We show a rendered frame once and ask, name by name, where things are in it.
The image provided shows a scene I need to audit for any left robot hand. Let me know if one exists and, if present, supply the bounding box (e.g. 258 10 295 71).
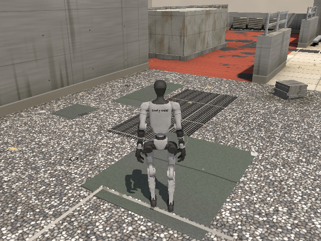
135 149 147 163

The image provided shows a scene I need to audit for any left robot upper arm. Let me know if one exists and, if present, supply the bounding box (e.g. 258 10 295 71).
139 101 150 130

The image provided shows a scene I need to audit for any robot left shin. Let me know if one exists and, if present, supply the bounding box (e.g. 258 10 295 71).
147 168 155 200

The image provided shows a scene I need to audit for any robot left forearm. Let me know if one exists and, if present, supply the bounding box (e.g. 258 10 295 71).
136 123 145 149

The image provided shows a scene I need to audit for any robot shin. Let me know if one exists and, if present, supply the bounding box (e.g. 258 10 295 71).
147 168 155 200
168 170 175 205

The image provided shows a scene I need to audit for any right robot hand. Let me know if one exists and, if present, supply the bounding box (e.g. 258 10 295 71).
174 148 186 162

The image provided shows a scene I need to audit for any robot right shin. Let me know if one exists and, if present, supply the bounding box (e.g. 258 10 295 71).
168 170 175 205

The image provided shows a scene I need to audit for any right robot upper arm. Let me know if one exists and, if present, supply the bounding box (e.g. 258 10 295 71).
171 101 182 130

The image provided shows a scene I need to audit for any robot right forearm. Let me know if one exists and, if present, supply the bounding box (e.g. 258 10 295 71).
176 123 185 149

